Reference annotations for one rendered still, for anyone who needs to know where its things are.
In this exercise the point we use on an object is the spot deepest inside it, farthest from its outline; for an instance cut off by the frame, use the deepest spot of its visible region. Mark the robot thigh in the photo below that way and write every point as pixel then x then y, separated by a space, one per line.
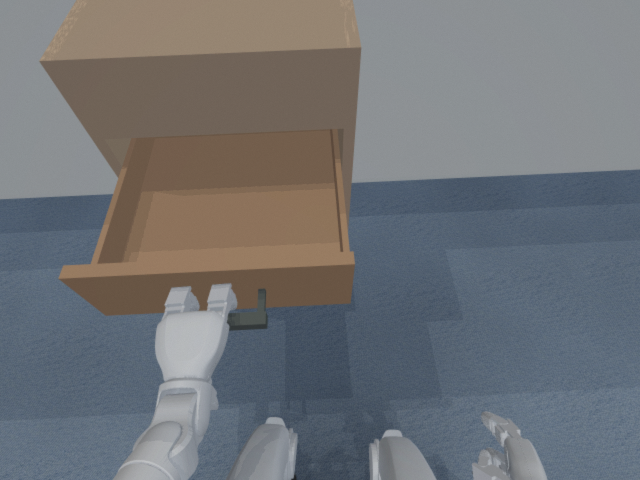
pixel 268 454
pixel 397 458

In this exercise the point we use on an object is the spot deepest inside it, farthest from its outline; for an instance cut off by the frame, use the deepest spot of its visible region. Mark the left robot hand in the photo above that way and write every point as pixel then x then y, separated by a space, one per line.
pixel 189 343

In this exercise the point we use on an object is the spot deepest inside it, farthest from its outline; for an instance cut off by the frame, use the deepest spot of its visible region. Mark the right robot hand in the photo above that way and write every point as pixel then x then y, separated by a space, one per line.
pixel 520 460

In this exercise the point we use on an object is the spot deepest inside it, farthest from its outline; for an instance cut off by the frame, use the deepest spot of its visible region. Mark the cabinet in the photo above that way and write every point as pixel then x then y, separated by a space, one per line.
pixel 159 68

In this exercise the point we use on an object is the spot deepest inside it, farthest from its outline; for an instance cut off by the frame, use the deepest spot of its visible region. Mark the robot left thigh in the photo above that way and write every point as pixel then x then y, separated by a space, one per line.
pixel 268 454

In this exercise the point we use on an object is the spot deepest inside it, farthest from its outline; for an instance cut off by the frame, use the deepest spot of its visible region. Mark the drawer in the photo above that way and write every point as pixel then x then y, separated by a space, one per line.
pixel 261 210

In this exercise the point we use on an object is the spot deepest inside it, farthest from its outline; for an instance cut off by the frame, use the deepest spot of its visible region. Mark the handle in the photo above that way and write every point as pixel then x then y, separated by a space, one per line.
pixel 250 320

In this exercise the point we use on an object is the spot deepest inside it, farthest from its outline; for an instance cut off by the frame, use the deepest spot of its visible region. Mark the robot right thigh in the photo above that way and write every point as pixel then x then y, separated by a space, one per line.
pixel 397 458

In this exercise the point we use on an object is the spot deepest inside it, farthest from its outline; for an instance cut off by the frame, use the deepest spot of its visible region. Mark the left robot forearm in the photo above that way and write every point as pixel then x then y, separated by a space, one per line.
pixel 168 449

